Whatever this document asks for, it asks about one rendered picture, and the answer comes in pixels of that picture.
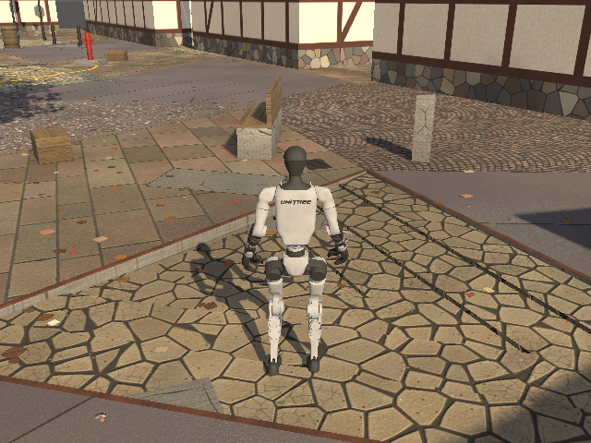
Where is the robot left upper arm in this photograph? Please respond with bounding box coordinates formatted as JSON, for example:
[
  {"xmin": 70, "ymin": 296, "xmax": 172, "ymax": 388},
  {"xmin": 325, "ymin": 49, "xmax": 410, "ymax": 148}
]
[{"xmin": 252, "ymin": 186, "xmax": 276, "ymax": 237}]

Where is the left robot shin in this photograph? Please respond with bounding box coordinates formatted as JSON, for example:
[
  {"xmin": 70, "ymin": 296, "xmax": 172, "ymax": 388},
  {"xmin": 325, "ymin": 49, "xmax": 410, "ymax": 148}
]
[{"xmin": 268, "ymin": 299, "xmax": 282, "ymax": 363}]

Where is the robot left forearm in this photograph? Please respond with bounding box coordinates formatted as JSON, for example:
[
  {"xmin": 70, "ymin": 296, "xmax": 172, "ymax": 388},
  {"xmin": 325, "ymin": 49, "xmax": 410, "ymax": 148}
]
[{"xmin": 244, "ymin": 223, "xmax": 261, "ymax": 257}]

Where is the right robot hand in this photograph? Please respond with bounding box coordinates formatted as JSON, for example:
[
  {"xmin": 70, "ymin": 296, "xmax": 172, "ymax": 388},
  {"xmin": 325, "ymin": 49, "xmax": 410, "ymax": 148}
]
[{"xmin": 327, "ymin": 247, "xmax": 349, "ymax": 265}]

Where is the robot left foot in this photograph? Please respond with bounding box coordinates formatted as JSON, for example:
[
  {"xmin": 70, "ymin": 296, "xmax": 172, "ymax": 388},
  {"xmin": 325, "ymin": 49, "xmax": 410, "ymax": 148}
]
[{"xmin": 268, "ymin": 354, "xmax": 282, "ymax": 376}]

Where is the robot right upper arm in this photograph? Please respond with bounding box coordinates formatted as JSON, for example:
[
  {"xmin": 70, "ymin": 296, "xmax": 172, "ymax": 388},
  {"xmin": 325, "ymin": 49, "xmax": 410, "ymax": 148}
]
[{"xmin": 315, "ymin": 186, "xmax": 340, "ymax": 236}]

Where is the robot right forearm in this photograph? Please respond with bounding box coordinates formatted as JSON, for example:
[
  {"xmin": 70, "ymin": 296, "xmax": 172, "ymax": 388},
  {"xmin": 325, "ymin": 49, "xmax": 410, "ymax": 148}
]
[{"xmin": 331, "ymin": 222, "xmax": 347, "ymax": 252}]

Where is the left robot hand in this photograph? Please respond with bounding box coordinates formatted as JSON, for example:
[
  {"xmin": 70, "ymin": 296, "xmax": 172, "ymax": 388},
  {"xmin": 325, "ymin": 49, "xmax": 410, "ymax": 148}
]
[{"xmin": 242, "ymin": 253, "xmax": 263, "ymax": 272}]

